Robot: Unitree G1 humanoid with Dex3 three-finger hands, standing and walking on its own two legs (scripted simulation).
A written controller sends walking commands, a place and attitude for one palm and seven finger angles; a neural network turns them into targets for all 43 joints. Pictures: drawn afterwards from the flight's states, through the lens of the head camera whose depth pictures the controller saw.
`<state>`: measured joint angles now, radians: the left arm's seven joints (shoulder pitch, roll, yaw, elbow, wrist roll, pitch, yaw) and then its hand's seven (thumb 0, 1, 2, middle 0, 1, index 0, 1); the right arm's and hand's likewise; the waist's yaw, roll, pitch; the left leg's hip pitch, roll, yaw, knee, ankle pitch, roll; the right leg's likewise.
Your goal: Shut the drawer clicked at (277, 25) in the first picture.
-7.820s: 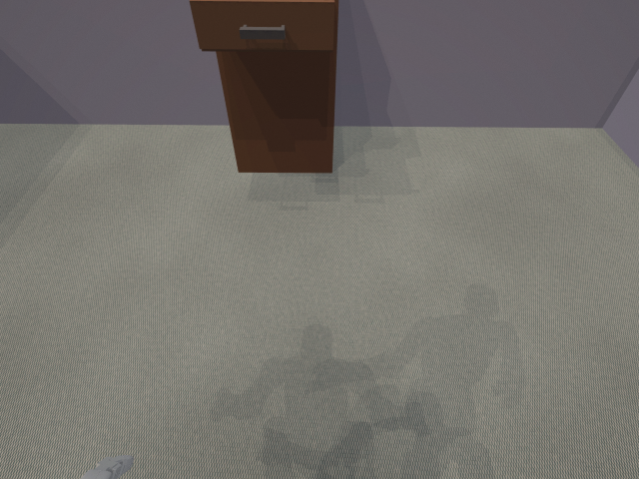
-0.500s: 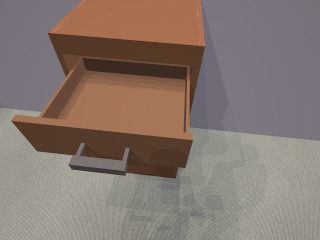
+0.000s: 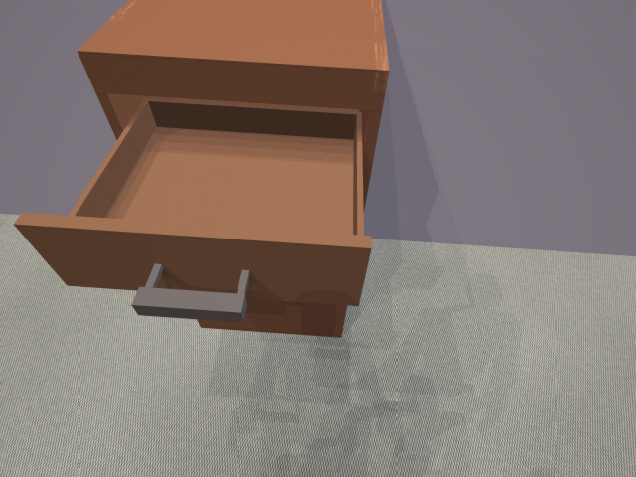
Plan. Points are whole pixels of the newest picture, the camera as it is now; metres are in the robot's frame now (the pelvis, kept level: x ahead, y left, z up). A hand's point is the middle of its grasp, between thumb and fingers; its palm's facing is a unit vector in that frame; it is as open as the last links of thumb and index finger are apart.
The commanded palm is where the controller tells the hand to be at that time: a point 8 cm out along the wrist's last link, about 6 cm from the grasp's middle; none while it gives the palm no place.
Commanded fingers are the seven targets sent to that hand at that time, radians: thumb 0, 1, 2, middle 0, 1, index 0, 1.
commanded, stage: come to a stop and stand still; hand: left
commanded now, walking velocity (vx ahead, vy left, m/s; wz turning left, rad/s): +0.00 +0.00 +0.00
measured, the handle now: (196, 289) +0.33 +0.19 +0.04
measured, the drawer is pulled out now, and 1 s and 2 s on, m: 0.29 0.29 0.29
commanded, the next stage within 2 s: look again from close up in 0.28 s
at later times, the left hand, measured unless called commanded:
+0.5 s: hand out of the picture -0.02 +0.19 -0.16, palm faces +0.01 -0.98 -0.20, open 7.4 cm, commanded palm none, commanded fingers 0.00 0.90 0.90 -0.20 -0.30 -0.20 -0.30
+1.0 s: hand out of the picture +0.05 +0.22 -0.17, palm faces +0.02 -0.98 -0.22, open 7.4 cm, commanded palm none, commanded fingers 0.00 0.90 0.90 -0.20 -0.30 -0.20 -0.30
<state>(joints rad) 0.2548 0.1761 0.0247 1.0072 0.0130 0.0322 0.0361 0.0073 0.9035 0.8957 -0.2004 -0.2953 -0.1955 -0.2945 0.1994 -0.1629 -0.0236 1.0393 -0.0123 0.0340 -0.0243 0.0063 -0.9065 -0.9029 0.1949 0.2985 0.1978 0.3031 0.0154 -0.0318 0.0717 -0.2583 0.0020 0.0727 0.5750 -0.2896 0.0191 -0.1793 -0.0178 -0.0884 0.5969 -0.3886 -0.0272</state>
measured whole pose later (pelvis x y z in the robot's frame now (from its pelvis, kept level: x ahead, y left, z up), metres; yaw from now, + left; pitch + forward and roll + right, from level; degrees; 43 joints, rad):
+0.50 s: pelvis -0.01 +0.02 +0.01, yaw +0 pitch +1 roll +0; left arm 0.32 0.16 -0.01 1.05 0.01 -0.01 0.03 0.01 0.90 0.90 -0.20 -0.30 -0.20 -0.29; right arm 0.28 -0.16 -0.02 1.06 -0.02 0.02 -0.01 0.01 -0.91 -0.90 0.20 0.30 0.20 0.30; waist -0.01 0.01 0.03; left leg -0.29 0.00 0.07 0.51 -0.23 0.04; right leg -0.20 -0.02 -0.09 0.50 -0.31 -0.02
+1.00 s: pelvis +0.02 +0.04 +0.00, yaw +0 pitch +0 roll +0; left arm 0.24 0.18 -0.01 1.03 0.01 0.00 0.05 0.01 0.90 0.90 -0.20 -0.30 -0.20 -0.29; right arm 0.17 -0.17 -0.01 1.05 -0.01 0.00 -0.01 0.01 -0.91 -0.90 0.20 0.30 0.20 0.30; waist 0.01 0.00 0.05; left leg -0.24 -0.04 0.09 0.53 -0.29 0.07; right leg -0.14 -0.05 -0.07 0.51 -0.36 0.03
